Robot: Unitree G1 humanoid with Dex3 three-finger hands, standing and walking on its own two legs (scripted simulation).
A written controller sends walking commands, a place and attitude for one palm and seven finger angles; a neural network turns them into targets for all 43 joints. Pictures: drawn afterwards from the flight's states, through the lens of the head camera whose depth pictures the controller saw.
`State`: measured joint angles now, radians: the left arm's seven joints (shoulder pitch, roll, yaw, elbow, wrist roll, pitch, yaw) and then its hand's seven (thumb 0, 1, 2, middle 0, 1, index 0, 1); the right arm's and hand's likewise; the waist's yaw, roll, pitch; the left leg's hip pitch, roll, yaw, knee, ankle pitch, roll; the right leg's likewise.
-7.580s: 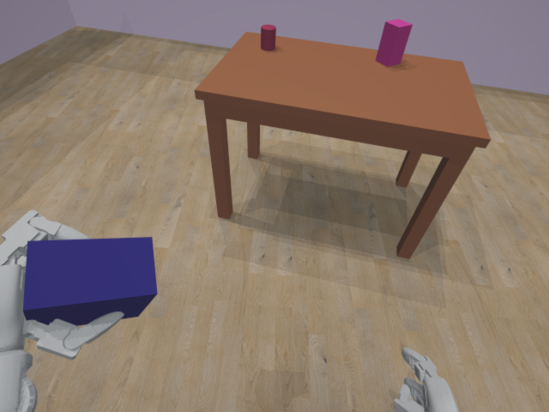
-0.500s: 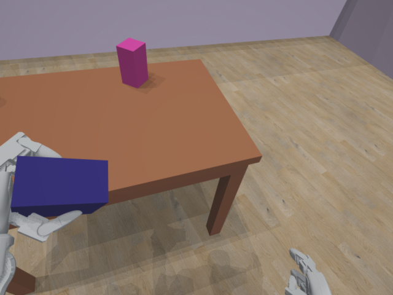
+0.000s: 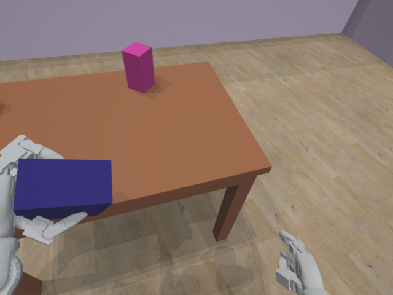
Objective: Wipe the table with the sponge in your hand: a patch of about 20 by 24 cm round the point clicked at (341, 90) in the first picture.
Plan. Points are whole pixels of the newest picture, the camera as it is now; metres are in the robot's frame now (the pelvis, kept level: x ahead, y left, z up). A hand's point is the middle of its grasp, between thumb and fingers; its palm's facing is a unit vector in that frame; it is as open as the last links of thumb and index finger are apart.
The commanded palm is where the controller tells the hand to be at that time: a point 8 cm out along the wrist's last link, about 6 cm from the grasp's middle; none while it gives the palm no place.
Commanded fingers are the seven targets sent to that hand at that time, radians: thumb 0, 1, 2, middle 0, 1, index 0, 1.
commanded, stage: come to a stop and stand still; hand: left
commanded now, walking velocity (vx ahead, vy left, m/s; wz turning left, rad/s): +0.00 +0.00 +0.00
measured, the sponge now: (78, 191) +0.23 +0.22 +0.14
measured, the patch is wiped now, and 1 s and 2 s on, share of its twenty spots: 0.00 0.00 0.00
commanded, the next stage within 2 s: look again from close up in 0.20 s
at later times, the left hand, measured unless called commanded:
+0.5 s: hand (45, 197) +0.21 +0.25 +0.15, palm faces +0.39 -0.85 -0.36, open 10.7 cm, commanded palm +0.16 +0.28 +0.17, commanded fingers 0.00 0.10 1.30 -1.20 -1.60 -1.20 -1.60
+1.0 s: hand (51, 193) +0.22 +0.25 +0.15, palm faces +0.42 -0.83 -0.36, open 10.7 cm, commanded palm +0.17 +0.28 +0.17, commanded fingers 0.00 0.10 1.30 -1.20 -1.60 -1.20 -1.60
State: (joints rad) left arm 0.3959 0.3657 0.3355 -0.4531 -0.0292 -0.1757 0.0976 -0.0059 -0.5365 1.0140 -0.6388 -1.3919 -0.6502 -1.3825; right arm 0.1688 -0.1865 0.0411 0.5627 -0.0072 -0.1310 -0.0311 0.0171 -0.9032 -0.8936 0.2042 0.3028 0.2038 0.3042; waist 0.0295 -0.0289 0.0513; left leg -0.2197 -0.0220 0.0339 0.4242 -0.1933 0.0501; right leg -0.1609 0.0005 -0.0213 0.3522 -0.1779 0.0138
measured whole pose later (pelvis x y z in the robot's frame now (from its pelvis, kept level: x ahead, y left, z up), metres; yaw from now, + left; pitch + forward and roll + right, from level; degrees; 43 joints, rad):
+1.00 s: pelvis +0.01 -0.01 -0.01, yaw +0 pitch -1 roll -1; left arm 0.43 0.35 0.33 -0.42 -0.02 -0.16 0.12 -0.01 -0.53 1.02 -0.64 -1.39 -0.65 -1.38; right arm 0.23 -0.20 0.02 0.59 0.01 -0.08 -0.05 0.02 -0.90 -0.89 0.20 0.30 0.20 0.30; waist 0.03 0.00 0.00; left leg -0.23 -0.02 0.03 0.52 -0.27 0.05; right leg -0.18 0.00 -0.03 0.47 -0.26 0.00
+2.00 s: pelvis +0.11 +0.03 -0.02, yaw -2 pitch -3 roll +0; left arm 0.43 0.36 0.34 -0.53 -0.03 -0.19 0.13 -0.01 -0.54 1.02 -0.64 -1.39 -0.65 -1.38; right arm 0.18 -0.23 -0.02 0.60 0.01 -0.12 -0.05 0.02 -0.91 -0.89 0.20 0.30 0.20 0.30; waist 0.02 -0.04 0.09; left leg -0.26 0.04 0.02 0.56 -0.22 -0.01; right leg -0.28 -0.04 -0.08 0.59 -0.25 -0.01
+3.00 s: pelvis +0.13 +0.07 +0.00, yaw -4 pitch -1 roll -1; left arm 0.37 0.38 0.39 -0.47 -0.03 -0.26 0.10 -0.01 -0.54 1.02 -0.64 -1.38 -0.66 -1.37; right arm 0.22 -0.19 0.02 0.62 0.01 -0.21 -0.02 0.02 -0.90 -0.89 0.20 0.30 0.20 0.30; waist 0.03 -0.06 0.11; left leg -0.24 0.02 0.06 0.49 -0.24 0.03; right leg -0.22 -0.05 -0.03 0.41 -0.17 0.05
